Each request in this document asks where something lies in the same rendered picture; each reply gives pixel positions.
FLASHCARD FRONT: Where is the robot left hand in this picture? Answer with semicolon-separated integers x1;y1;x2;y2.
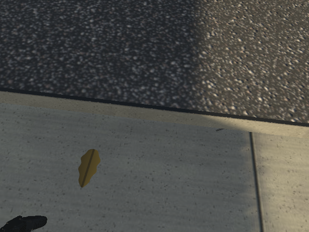
0;216;47;232

